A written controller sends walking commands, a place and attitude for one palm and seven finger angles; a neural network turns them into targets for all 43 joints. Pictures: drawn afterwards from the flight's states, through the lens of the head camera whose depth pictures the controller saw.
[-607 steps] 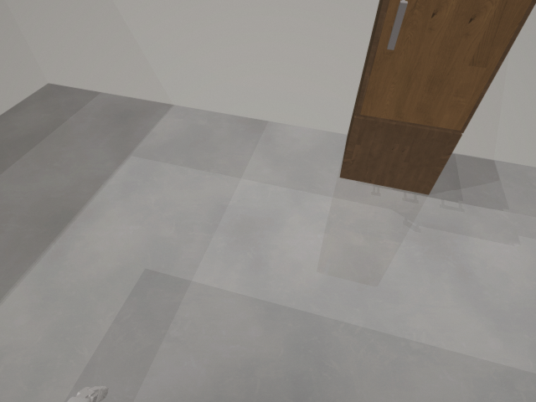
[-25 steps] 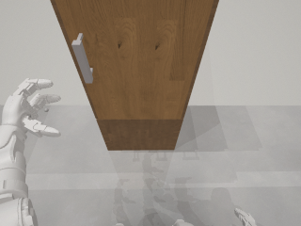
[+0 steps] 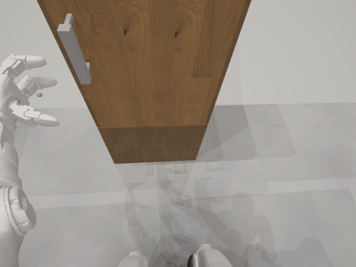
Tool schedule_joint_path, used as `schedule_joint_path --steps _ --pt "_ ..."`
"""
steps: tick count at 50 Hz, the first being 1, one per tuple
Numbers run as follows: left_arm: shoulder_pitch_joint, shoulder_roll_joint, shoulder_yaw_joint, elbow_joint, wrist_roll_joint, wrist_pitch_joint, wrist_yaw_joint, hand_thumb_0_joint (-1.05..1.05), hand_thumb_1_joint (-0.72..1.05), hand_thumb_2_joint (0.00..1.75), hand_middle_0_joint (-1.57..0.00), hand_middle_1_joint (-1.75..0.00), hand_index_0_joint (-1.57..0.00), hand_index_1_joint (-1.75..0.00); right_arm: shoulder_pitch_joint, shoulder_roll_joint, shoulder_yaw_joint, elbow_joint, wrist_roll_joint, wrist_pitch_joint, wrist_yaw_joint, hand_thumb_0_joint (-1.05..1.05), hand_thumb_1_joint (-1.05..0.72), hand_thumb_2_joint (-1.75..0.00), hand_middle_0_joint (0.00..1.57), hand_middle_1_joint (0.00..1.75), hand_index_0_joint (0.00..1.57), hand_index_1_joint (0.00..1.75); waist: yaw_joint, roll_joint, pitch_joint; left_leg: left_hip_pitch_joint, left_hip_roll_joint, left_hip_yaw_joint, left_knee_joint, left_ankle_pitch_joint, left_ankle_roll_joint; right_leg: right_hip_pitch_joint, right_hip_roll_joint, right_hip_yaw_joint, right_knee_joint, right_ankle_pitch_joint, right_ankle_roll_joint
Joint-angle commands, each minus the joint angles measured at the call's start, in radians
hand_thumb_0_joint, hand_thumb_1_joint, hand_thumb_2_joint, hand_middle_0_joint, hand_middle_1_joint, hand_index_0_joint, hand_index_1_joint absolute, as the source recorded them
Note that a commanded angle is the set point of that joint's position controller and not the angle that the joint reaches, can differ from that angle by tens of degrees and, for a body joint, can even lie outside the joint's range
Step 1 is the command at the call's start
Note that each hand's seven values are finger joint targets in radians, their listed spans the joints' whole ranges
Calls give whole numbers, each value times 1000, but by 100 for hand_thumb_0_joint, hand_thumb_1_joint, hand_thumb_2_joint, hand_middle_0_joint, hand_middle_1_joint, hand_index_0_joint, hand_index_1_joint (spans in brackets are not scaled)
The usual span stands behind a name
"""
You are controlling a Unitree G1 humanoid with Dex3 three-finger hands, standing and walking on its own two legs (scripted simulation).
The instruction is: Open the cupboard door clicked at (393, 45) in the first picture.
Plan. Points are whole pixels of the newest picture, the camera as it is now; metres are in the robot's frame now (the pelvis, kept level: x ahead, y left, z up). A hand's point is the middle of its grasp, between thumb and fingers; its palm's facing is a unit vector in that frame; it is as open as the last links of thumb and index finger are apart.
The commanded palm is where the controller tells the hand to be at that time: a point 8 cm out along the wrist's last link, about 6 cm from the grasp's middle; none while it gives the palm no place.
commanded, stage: move the hooked fingers beside the handle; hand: left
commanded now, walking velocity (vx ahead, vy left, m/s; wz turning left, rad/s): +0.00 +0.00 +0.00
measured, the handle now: (78, 51) +0.59 +0.23 +0.09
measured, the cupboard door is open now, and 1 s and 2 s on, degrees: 0 0 0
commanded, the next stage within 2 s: slide the fingers in behind the handle in 1.40 s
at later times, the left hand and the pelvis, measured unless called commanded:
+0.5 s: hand (41, 68) +0.52 +0.29 +0.11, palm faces +0.03 -1.00 +0.00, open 14.0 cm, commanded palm +0.51 +0.34 +0.10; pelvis +0.01 +0.00 -0.01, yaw -1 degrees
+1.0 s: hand (40, 63) +0.55 +0.30 +0.10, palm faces +0.02 -1.00 +0.01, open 14.0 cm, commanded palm +0.53 +0.33 +0.09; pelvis +0.02 +0.02 -0.01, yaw -2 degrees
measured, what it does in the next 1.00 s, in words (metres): stands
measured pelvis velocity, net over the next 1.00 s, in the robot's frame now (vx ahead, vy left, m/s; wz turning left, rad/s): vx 0.02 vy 0.02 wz -0.04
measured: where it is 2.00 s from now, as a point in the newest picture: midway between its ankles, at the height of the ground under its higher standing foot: outside the picture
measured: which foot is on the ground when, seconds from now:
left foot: down 0.00-1.00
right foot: down 0.00-1.00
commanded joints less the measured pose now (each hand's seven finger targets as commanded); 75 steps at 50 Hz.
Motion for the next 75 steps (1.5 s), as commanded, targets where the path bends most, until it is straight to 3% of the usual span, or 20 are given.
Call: schedule_joint_path --steps 1,3,10,18,20,23,25,26,35,37,39,44,47,50,52,54,60,66,68,75 --pt "-462 322 26 -199 -10 -80 11 0 -50 30 -30 -120 -30 -120 130 -178 -73 -61 -6 -8 -9 0 -90 -90 20 30 20 30 -11 167 -426 241 -29 -50 -103 417 13 176 45 8 -49 287 -27" --pt "-480 318 22 -193 -10 -80 14 0 -50 30 -30 -120 -30 -120 139 -179 -73 -59 -10 0 -7 0 -90 -90 20 30 20 30 -16 170 -435 253 -27 -52 -92 456 14 167 48 7 -44 304 -28" --pt "-489 460 96 -107 30 -62 20 0 -50 30 -30 -120 -30 -120 169 -187 -65 -66 -13 39 -3 0 -90 -90 20 30 20 30 -12 140 -451 158 -31 -40 -80 445 23 234 48 21 -38 358 -21" --pt "-599 443 43 -41 40 -51 -8 0 -50 30 -30 -120 -30 -120 202 -193 -58 -53 -17 66 -6 0 -90 -90 20 30 20 30 -67 169 -417 157 -24 -46 -60 427 27 153 55 17 -46 325 -22" --pt "-634 520 77 -19 52 -40 -6 0 -50 30 -30 -120 -30 -120 214 -203 -56 -43 -17 73 -11 0 -90 -90 20 30 20 30 -78 157 -424 133 -21 -48 -51 406 30 150 53 22 -50 311 -16" --pt "-685 503 49 -19 66 -36 -4 0 -50 30 -30 -120 -30 -120 228 -200 -51 -43 -22 78 -9 0 -90 -90 20 30 20 30 -95 218 -445 160 -19 -53 -41 433 27 111 56 15 -41 308 -21" --pt "-706 592 100 -2 74 -35 -3 0 -50 30 -30 -120 -30 -120 241 -209 -48 -43 -24 84 -11 0 -90 -90 20 30 20 30 -94 182 -476 129 -16 -57 -28 435 29 139 58 19 -37 316 -16" --pt "-723 576 75 5 80 -30 -7 0 -50 30 -30 -120 -30 -120 238 -206 -43 -43 -23 86 -9 0 -90 -90 20 30 20 30 -102 219 -472 125 -18 -52 -24 433 29 133 57 21 -37 322 -17" --pt "-674 617 101 4 96 0 -21 0 -50 30 -30 -120 -30 -120 278 -210 -41 -57 -30 114 5 0 -90 -90 20 30 20 30 -91 269 -531 172 -8 -59 -3 544 23 100 67 3 -21 369 -20" --pt "-670 626 105 18 100 6 -18 0 -50 30 -30 -120 -30 -120 277 -211 -39 -61 -31 120 8 0 -90 -90 20 30 20 30 -102 210 -483 128 -6 -60 -4 508 28 100 70 -3 -23 353 -16" --pt "-695 636 116 -38 97 -9 -15 0 -50 30 -30 -120 -30 -120 278 -211 -41 -65 -34 122 11 0 -90 -90 20 30 20 30 -90 293 -528 187 -3 -67 -4 557 18 77 70 -5 -15 357 -21" --pt "-652 588 130 -123 69 -33 -17 0 -50 30 -30 -120 -30 -120 296 -210 -60 -55 -41 132 31 0 -90 -90 20 30 20 30 -79 327 -603 335 13 -92 14 741 -4 35 81 -20 -14 380 -24" --pt "-618 540 103 -82 61 -9 -19 0 -50 30 -30 -120 -30 -120 287 -206 -59 -52 -37 138 36 0 -90 -90 20 30 20 30 -88 271 -516 278 9 -82 2 681 9 45 83 -23 -28 376 -20" --pt "-589 529 99 -115 67 -8 -11 0 -50 30 -30 -120 -30 -120 282 -200 -60 -59 -37 141 39 0 -90 -90 20 30 20 30 -68 319 -530 314 8 -85 0 727 -1 39 82 -25 -27 376 -24" --pt "-597 488 72 -102 62 -8 1 0 -50 30 -30 -120 -30 -120 274 -197 -59 -58 -37 143 39 0 -90 -90 20 30 20 30 -89 255 -475 275 7 -82 -7 665 9 37 83 -25 -35 361 -19" --pt "-638 477 59 -103 62 -17 10 0 -50 30 -30 -120 -30 -120 271 -198 -57 -53 -36 142 36 0 -90 -90 20 30 20 30 -95 288 -467 287 7 -87 -8 665 3 15 81 -25 -32 347 -23" --pt "-653 493 70 -107 75 -43 32 0 -50 30 -30 -120 -30 -120 261 -194 -58 -53 -39 134 31 0 -90 -90 20 30 20 30 -87 287 -518 284 1 -85 -3 647 2 54 76 -18 -20 361 -25" --pt "-623 508 75 -57 71 -31 24 0 -50 30 -30 -120 -30 -120 239 -195 -52 -65 -30 131 28 0 -90 -90 20 30 20 30 -88 226 -471 189 -9 -63 -6 555 19 108 74 -7 -23 383 -20" --pt "-613 554 109 -79 72 -39 23 0 -50 30 -30 -120 -30 -120 239 -199 -54 -73 -31 128 25 0 -90 -90 20 30 20 30 -71 238 -501 184 -13 -63 -6 555 21 139 72 -3 -16 396 -26" --pt "-641 508 66 -55 59 -43 3 0 -50 30 -30 -120 -30 -120 235 -198 -50 -61 -26 126 19 0 -90 -90 20 30 20 30 -96 218 -468 174 -13 -62 -11 482 24 99 73 -3 -29 339 -20"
